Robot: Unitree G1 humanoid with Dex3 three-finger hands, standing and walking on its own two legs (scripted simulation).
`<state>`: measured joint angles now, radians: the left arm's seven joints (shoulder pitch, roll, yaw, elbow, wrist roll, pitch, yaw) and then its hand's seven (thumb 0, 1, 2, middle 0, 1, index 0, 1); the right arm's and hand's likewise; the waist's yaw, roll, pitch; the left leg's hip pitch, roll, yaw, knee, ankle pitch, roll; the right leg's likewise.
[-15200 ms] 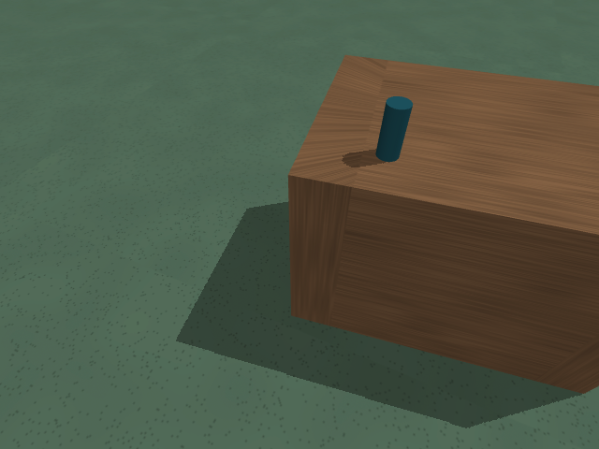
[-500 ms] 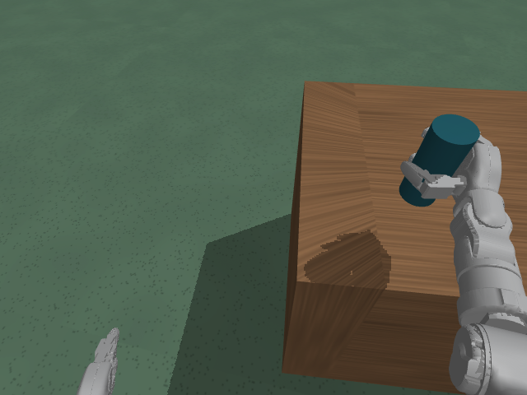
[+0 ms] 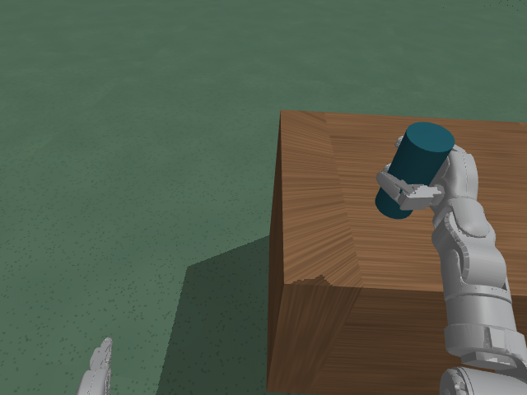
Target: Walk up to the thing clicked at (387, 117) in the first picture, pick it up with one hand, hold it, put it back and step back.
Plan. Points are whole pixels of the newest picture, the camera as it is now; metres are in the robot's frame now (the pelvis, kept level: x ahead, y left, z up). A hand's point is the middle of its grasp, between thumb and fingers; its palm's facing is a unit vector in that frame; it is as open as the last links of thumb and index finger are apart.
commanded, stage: lift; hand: right
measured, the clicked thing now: (409, 174) +0.38 -0.19 +0.19
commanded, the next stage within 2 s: hold in 0.36 s
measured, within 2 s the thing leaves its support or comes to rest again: neither
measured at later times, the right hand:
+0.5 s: hand (415, 169) +0.35 -0.18 +0.23, palm faces +0.19 +0.98 +0.02, open 8.6 cm
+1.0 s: hand (419, 160) +0.35 -0.18 +0.24, palm faces +0.19 +0.98 +0.02, open 8.6 cm
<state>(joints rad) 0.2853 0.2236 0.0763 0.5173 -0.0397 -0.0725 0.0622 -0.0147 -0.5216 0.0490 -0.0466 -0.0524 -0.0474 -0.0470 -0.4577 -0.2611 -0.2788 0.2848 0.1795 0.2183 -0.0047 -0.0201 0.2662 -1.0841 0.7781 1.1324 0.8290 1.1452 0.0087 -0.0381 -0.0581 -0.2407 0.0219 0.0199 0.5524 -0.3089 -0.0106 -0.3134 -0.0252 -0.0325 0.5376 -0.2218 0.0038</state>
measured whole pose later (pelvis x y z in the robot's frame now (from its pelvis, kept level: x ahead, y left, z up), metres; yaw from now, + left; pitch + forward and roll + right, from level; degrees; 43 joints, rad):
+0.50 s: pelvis -0.01 +0.00 +0.00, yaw +0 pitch -3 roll +0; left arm 0.26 0.23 0.08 0.58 -0.04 -0.11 0.05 -0.02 -0.53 0.05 -0.05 -0.05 -0.04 -0.05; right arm -0.43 -0.24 -0.28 0.08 0.20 0.43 -0.03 -0.02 0.27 -1.09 0.78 1.13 0.83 1.15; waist 0.00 -0.05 -0.05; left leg -0.17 0.02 0.03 0.49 -0.28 -0.01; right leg -0.24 -0.02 -0.02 0.47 -0.18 0.01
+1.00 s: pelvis +0.00 +0.00 +0.01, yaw -1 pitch -3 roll +0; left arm 0.23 0.24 0.10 0.63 -0.04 -0.13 0.05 -0.02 -0.53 0.05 -0.05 -0.05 -0.05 -0.05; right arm -0.41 -0.24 -0.29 -0.03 0.21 0.55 -0.03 -0.02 0.27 -1.09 0.78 1.13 0.83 1.14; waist -0.01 -0.06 -0.06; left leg -0.14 0.03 0.03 0.48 -0.28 -0.01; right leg -0.22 -0.02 -0.02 0.46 -0.19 0.01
